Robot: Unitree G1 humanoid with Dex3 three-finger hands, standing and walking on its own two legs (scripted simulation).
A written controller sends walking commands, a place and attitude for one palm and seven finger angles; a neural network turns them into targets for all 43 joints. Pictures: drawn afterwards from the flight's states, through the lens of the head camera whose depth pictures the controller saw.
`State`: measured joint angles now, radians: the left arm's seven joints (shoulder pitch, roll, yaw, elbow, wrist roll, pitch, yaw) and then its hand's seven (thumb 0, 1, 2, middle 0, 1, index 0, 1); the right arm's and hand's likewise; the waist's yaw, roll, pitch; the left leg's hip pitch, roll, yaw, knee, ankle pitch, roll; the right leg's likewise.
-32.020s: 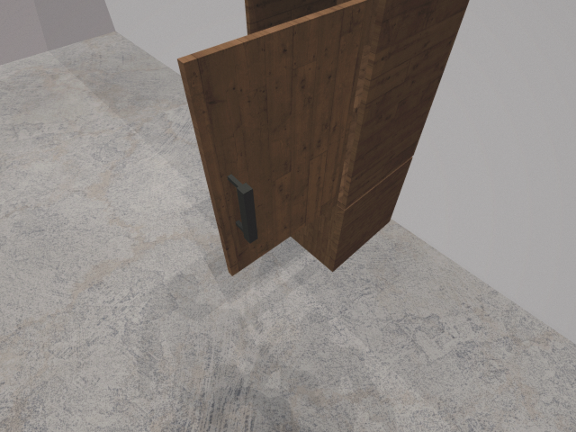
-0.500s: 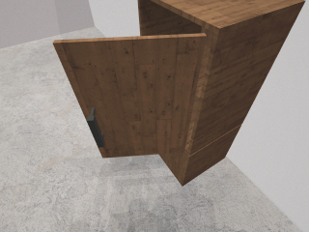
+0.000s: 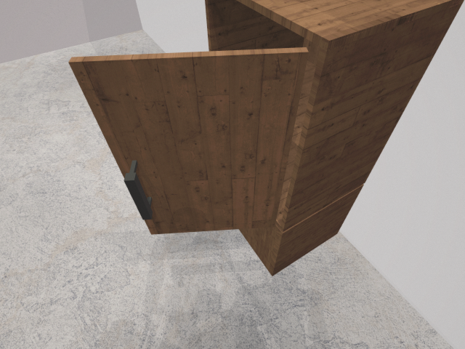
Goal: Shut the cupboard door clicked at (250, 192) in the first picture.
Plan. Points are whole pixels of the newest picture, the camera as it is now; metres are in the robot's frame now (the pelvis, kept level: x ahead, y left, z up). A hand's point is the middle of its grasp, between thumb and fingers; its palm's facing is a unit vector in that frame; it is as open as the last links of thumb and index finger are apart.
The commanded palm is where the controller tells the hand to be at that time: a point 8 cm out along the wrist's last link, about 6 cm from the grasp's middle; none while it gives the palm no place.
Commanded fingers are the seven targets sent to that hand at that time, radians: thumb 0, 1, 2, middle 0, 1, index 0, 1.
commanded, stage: look again from close up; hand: left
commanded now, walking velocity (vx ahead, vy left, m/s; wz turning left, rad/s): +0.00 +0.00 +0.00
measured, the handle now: (141, 191) +0.47 +0.26 -0.08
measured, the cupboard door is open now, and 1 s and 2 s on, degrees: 62 62 62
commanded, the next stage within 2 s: shuffle to correct the standing spot in 0.32 s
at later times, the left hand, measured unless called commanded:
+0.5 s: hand out of the picture +0.05 +0.18 -0.17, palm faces +0.01 -0.97 -0.25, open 7.4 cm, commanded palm none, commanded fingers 0.00 0.90 0.90 -0.20 -0.30 -0.20 -0.30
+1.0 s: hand out of the picture +0.03 +0.18 -0.18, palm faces +0.07 -0.98 -0.19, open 7.4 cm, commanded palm none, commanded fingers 0.00 0.90 0.90 -0.20 -0.30 -0.20 -0.30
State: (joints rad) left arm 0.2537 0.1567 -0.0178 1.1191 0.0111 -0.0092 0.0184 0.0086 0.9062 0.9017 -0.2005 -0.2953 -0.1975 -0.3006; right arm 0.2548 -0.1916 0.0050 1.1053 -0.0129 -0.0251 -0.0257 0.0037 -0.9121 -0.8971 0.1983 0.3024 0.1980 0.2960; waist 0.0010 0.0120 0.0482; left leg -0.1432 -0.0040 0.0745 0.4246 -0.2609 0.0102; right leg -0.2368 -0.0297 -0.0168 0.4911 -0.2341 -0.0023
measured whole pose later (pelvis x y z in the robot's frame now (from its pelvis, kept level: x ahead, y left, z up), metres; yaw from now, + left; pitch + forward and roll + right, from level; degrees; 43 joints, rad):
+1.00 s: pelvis +0.03 +0.00 +0.00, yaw +2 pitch -1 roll +1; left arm 0.25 0.16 0.00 1.12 0.01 0.00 0.03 0.01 0.91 0.90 -0.20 -0.30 -0.20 -0.30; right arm 0.27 -0.13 0.01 1.15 -0.01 -0.02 -0.04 0.01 -0.93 -0.90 0.20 0.30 0.20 0.30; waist 0.01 -0.01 0.06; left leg -0.11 -0.01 0.04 0.43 -0.30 0.01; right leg -0.19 -0.04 -0.05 0.49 -0.28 0.00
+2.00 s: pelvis -0.01 +0.03 +0.00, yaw +2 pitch -2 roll +0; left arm 0.33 0.14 -0.02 1.11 0.01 -0.01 0.04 0.01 0.91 0.90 -0.20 -0.29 -0.20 -0.30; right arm 0.30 -0.13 0.01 1.13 -0.01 -0.02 -0.02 0.00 -0.91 -0.90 0.20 0.30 0.20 0.30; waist 0.00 -0.03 0.04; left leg -0.16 -0.04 0.05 0.44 -0.25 0.06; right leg -0.20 -0.07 -0.04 0.43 -0.19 0.05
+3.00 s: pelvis -0.04 -0.02 -0.13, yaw +5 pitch +17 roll -2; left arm 0.55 0.20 0.14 -0.08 -0.27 -0.58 -0.23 0.02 0.90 0.90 -0.56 -0.69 -0.55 -0.69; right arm 0.10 -0.23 -0.02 0.50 0.00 -0.26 -0.03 0.01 -0.91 -0.90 0.20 0.30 0.20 0.30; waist 0.07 0.00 -0.16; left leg -1.07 0.01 -0.06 1.38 -0.61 -0.02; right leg -1.07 -0.02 -0.14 1.32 -0.56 -0.06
